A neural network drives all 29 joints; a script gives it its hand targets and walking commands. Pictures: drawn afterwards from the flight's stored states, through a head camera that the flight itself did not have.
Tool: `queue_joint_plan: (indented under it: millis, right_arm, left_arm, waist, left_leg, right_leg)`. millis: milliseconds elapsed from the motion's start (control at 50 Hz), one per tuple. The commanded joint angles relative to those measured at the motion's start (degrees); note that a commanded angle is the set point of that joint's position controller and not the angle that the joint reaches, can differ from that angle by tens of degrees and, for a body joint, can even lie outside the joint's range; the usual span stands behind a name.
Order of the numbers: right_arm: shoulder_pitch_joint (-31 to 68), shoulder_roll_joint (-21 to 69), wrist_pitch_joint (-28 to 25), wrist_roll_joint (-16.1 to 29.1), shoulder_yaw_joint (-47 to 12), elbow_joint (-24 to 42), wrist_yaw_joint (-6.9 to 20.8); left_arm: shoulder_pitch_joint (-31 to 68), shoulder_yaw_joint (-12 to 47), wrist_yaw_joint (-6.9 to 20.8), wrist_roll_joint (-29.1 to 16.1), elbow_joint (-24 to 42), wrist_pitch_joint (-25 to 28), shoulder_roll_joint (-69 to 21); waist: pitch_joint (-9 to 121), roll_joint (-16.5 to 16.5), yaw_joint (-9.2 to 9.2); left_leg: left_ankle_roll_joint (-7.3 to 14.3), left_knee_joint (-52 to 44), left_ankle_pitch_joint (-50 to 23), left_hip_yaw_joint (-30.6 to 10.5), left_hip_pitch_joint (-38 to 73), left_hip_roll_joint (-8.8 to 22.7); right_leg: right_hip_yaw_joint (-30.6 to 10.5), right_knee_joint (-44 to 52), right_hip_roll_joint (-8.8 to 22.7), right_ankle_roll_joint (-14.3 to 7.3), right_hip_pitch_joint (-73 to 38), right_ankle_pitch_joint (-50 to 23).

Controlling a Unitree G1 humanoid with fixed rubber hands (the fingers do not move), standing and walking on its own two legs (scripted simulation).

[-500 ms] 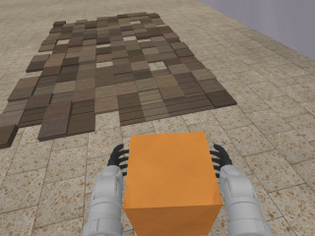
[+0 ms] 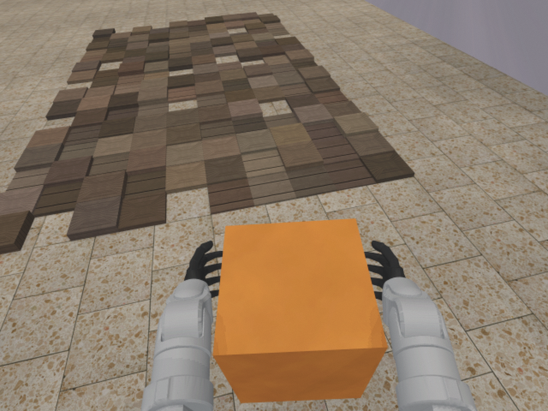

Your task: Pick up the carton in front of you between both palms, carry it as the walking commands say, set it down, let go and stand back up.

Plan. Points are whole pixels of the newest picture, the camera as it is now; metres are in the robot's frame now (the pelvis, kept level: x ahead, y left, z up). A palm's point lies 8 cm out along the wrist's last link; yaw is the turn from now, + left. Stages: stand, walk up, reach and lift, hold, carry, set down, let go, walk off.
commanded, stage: reach and lift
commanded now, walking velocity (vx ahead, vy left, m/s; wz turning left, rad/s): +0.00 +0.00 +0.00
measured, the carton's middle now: (295, 315) +0.29 +0.00 -0.04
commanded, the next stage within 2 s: hold in 0.34 s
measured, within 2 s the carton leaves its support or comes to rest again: neither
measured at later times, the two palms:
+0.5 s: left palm (191, 282) +0.29 +0.15 +0.06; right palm (394, 281) +0.29 -0.15 +0.05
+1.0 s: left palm (180, 273) +0.30 +0.17 +0.07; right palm (382, 265) +0.31 -0.13 +0.07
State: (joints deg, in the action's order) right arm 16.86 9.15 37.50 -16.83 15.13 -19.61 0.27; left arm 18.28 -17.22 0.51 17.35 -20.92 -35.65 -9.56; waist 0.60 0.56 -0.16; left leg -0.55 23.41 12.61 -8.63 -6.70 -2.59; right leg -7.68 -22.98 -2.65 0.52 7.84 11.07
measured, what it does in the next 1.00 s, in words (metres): stands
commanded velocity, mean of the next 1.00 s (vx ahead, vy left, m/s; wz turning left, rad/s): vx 0.11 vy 0.00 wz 0.00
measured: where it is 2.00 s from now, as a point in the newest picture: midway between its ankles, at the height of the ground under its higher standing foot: (282, 349)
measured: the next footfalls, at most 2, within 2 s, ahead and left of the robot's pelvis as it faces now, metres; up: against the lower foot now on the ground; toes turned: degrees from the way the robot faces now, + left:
right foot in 1.24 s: +0.16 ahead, -0.09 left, +0.00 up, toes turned -8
left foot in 1.58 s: +0.44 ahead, +0.14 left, +0.00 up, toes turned +13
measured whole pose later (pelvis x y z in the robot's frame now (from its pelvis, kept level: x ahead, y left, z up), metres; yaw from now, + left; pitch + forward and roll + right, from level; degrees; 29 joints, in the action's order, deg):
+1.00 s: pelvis +0.01 +0.01 -0.01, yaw +2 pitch +0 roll +0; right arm 15.0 8.4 47.3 -11.8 11.6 -6.4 -0.9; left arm 15.9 -12.0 -1.0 13.9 -6.0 -46.8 -8.9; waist 6.9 -1.4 -0.7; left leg 0.3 31.3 18.6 -0.7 -14.9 -0.7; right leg -2.0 -31.5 1.5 0.7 15.2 18.4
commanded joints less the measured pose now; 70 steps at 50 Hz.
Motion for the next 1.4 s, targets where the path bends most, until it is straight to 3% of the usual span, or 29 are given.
queue_joint_plan:
  millis: [0, 300, 420, 540, 780, 800, 840, 860, 900, 920, 940, 960, 980, 1000, 1020, 1040, 1060, 1080, 1120, 1160, 1180, 1200, 1220, 1240, 1260, 1280, 1300, 1320, 1380]
  right_arm:
    - [27.79, 53.37, -1.46, 14.07, -30.91, 1.73, 13.30]
    - [25.32, 51.96, 0.65, 15.10, -31.97, 5.69, 13.39]
    - [25.41, 51.98, 2.86, 17.51, -35.95, 10.95, 13.25]
    - [25.59, 49.76, 4.67, 15.17, -31.70, 7.43, 13.21]
    - [31.72, 51.76, 4.02, 14.99, -31.32, 5.34, 13.77]
    - [32.12, 51.42, 4.13, 15.25, -32.11, 5.88, 13.72]
    - [32.87, 51.01, 4.22, 16.70, -33.06, 7.83, 13.38]
    - [33.45, 51.26, 4.54, 17.80, -34.66, 9.60, 13.20]
    - [33.26, 51.96, 5.76, 19.37, -37.08, 12.60, 12.61]
    - [32.88, 52.04, 6.67, 20.65, -38.58, 14.59, 12.24]
    - [33.16, 51.92, 7.87, 22.00, -40.14, 16.74, 11.83]
    - [33.49, 51.62, 9.32, 23.23, -41.46, 18.68, 11.36]
    - [32.28, 50.78, 10.76, 23.80, -42.10, 19.99, 10.67]
    - [30.73, 49.41, 12.19, 23.53, -42.13, 21.34, 9.86]
    - [29.15, 48.71, 13.83, 23.33, -42.28, 21.95, 8.97]
    - [28.37, 47.83, 15.40, 23.62, -42.33, 23.89, 7.90]
    - [27.61, 46.91, 16.95, 24.20, -42.77, 26.80, 6.77]
    - [26.31, 46.20, 18.35, 24.99, -43.62, 29.71, 5.77]
    - [23.03, 45.73, 20.91, 26.29, -45.23, 33.97, 4.36]
    - [18.50, 45.30, 23.40, 27.66, -46.88, 37.55, 3.57]
    - [16.53, 45.10, 24.56, 28.25, -47.49, 39.05, 3.32]
    - [13.96, 45.01, 25.60, 28.68, -48.04, 40.26, 3.18]
    - [13.33, 44.52, 26.68, 29.14, -48.33, 41.74, 3.03]
    - [13.46, 44.32, 28.10, 30.17, -48.87, 44.32, 3.00]
    - [16.80, 44.01, 29.31, 31.75, -50.05, 47.75, 3.13]
    - [17.91, 45.26, 30.03, 33.30, -51.24, 49.44, 3.42]
    - [16.86, 46.66, 30.42, 34.28, -51.56, 50.49, 3.68]
    - [15.66, 47.52, 30.66, 34.80, -51.45, 51.08, 3.77]
    - [13.23, 46.86, 31.21, 33.93, -50.59, 51.47, 2.83]
  left_arm:
    - [23.54, 30.74, 14.06, -13.13, -1.92, -0.26, -53.38]
    - [21.01, 32.51, 13.59, -14.63, 2.25, -2.56, -53.26]
    - [20.35, 35.98, 12.94, -16.93, 7.47, -4.93, -53.50]
    - [21.20, 32.32, 13.12, -14.86, 4.57, -6.94, -51.30]
    - [27.11, 31.45, 13.91, -14.39, 2.28, -6.07, -52.39]
    - [26.98, 32.13, 13.86, -15.04, 2.91, -6.31, -52.03]
    - [26.45, 33.08, 13.21, -15.47, 4.91, -6.49, -51.69]
    - [26.72, 33.92, 12.71, -15.88, 6.71, -6.73, -52.01]
    - [25.98, 36.16, 11.74, -17.21, 10.32, -8.06, -52.22]
    - [24.93, 37.86, 11.07, -17.88, 12.23, -9.09, -51.99]
    - [24.63, 39.44, 10.28, -18.58, 14.52, -10.37, -51.70]
    - [24.56, 40.74, 9.53, -19.40, 16.87, -11.88, -51.18]
    - [25.76, 42.49, 9.11, -20.57, 19.78, -13.56, -51.10]
    - [27.07, 44.03, 8.65, -21.72, 21.90, -15.28, -51.04]
    - [28.16, 45.32, 8.06, -22.87, 23.23, -16.91, -50.31]
    - [28.38, 47.26, 7.44, -24.64, 24.85, -18.46, -50.12]
    - [27.80, 48.82, 6.79, -26.53, 26.59, -19.87, -50.03]
    - [26.06, 49.72, 6.11, -27.78, 28.44, -21.16, -49.51]
    - [22.09, 50.79, 4.78, -29.08, 31.60, -23.48, -48.88]
    - [16.25, 50.83, 3.52, -29.16, 34.73, -25.67, -47.80]
    - [13.19, 50.47, 3.00, -28.93, 36.20, -26.73, -47.14]
    - [11.17, 50.15, 2.60, -28.69, 37.99, -27.81, -46.53]
    - [8.58, 49.83, 2.24, -28.55, 38.95, -28.99, -46.67]
    - [6.43, 49.01, 1.87, -28.06, 39.83, -29.87, -45.83]
    - [6.24, 48.56, 1.56, -27.87, 40.45, -30.47, -46.28]
    - [6.38, 48.48, 1.44, -28.17, 43.17, -31.08, -47.61]
    - [6.52, 49.14, 1.43, -28.88, 45.79, -31.62, -49.04]
    - [7.45, 49.84, 1.43, -29.78, 48.23, -32.00, -49.77]
    - [9.04, 51.62, 1.34, -32.04, 51.38, -33.04, -47.93]
  waist:
    - [13.48, -0.83, 0.01]
    - [12.45, -0.16, -0.16]
    - [14.38, -0.13, 0.45]
    - [7.13, -0.02, 0.02]
    - [9.10, -0.33, 0.36]
    - [8.88, -2.78, -0.02]
    - [9.07, -3.67, 0.29]
    - [8.70, -5.86, 0.33]
    - [12.13, -9.25, 0.42]
    - [14.20, -9.91, 0.16]
    - [15.38, -8.71, 0.02]
    - [15.98, -6.49, -0.09]
    - [14.62, 2.29, -0.42]
    - [11.39, 14.61, -1.14]
    - [7.54, 14.86, -1.20]
    - [7.73, 11.25, -1.27]
    - [10.12, 8.56, -1.24]
    - [12.41, 7.47, -1.30]
    - [15.59, 9.36, -1.38]
    - [16.90, 9.24, -0.99]
    - [17.84, 7.48, -0.54]
    - [19.28, 4.88, -0.66]
    - [21.81, 0.24, 0.16]
    - [22.55, -13.24, 1.22]
    - [18.47, -16.17, 1.82]
    - [15.07, -10.55, 1.87]
    - [14.13, -6.44, 1.49]
    - [14.15, -4.20, 1.41]
    - [13.13, -6.36, 1.10]
  left_leg:
    - [-0.29, -4.01, -10.23, 4.54, 0.83, -2.96]
    - [-0.80, -4.95, -13.70, 4.05, 2.87, -2.89]
    - [-1.06, -5.53, -17.34, 3.71, 5.66, -2.74]
    - [-0.92, -6.99, -8.24, 4.41, 3.06, -2.34]
    - [-0.37, -6.26, -3.75, 4.75, 1.87, -2.25]
    - [0.67, -2.12, 7.20, 1.66, -5.91, 5.83]
    - [0.88, 0.03, 25.02, 2.43, -9.49, 3.66]
    - [0.42, 4.89, 22.54, 5.57, -9.74, 2.28]
    - [-0.43, 12.89, 12.58, 9.65, -12.57, 0.90]
    - [-0.20, 12.08, 9.97, 11.01, -11.06, 1.34]
    - [0.41, 7.74, 9.94, 11.63, -7.08, 1.27]
    - [0.98, 2.33, 11.80, 11.06, -2.35, 1.34]
    - [2.85, -5.03, 21.43, 0.60, -1.80, 7.21]
    - [6.91, -14.08, 31.90, -15.52, 0.95, 16.87]
    - [10.37, -17.05, 30.33, -22.91, 2.56, 21.81]
    - [11.85, -16.60, 25.39, -22.03, 2.51, 22.13]
    - [11.51, -15.05, 18.94, -17.63, 4.25, 21.17]
    - [10.58, -13.36, 12.48, -12.04, 5.86, 19.32]
    - [8.82, -11.00, 3.50, -4.41, 6.75, 15.77]
    - [7.85, -7.13, -1.73, 1.23, 4.97, 13.48]
    - [7.09, -3.32, -1.70, 4.45, 0.98, 12.23]
    - [5.97, 1.53, -0.43, 6.86, -6.64, 11.27]
    - [4.05, 9.69, 3.20, 9.36, -17.18, 10.02]
    - [1.14, 23.56, 12.42, 15.28, -33.53, 5.70]
    - [1.52, 30.35, 18.36, 14.44, -41.79, 4.75]
    - [2.11, 35.09, 19.52, 11.37, -43.48, 7.57]
    - [1.97, 37.02, 17.73, 10.95, -43.10, 8.87]
    - [1.48, 34.83, 14.40, 10.98, -42.16, 10.01]
    - [-0.16, 23.90, 4.55, 14.74, -34.78, 8.32]
  right_leg:
    - [3.72, 3.17, -2.38, 0.75, -7.45, -10.36]
    - [3.73, 3.99, -2.85, 0.66, -8.59, -12.33]
    - [3.48, 4.65, -3.06, 0.84, -10.37, -14.96]
    - [3.85, 6.01, -2.66, 0.28, -7.81, -6.08]
    - [4.13, 5.12, -2.29, 0.33, -7.87, -2.73]
    - [1.38, 2.10, 6.86, -0.07, -1.30, 8.31]
    - [-1.88, 6.05, 7.36, -1.63, 4.80, 31.40]
    - [-3.82, 6.84, 9.13, -2.87, 6.84, 33.55]
    - [-6.98, 8.19, 12.85, -4.95, 5.08, 29.56]
    - [-6.75, 7.82, 14.16, -5.99, 5.67, 27.62]
    - [-4.31, 6.17, 13.52, -5.99, 8.43, 27.34]
    - [-0.49, 2.46, 11.34, -5.05, 12.15, 28.74]
    - [6.30, -6.62, 6.97, -2.44, 16.90, 27.70]
    - [13.46, -21.08, 2.38, 0.63, 25.68, 20.74]
    - [12.45, -24.27, 4.01, 0.68, 32.61, 17.73]
    - [11.11, -23.92, 5.74, 0.26, 33.05, 17.45]
    - [10.98, -21.27, 6.03, 0.10, 31.41, 16.80]
    - [12.41, -18.10, 5.21, 0.05, 29.05, 15.22]
    - [15.81, -11.86, 2.49, 0.42, 23.23, 11.03]
    - [18.77, -2.80, 0.80, 0.31, 15.67, 6.46]
    - [20.36, 2.87, 0.46, 0.43, 7.22, 1.93]
    - [18.65, 5.02, 2.34, -0.02, -4.18, 0.07]
    - [11.12, 5.64, 9.17, -1.29, -17.15, 3.38]
    - [-9.05, 8.16, 22.90, -7.17, -26.87, 12.92]
    - [-20.00, 9.93, 29.94, -13.89, -25.25, 11.03]
    - [-19.40, 10.27, 29.83, -15.24, -20.74, 7.24]
    - [-15.35, 10.62, 27.94, -14.09, -17.87, 4.78]
    - [-10.92, 12.50, 26.30, -12.19, -15.92, 6.72]
    - [2.38, 14.22, 19.90, -8.26, -10.70, 1.53]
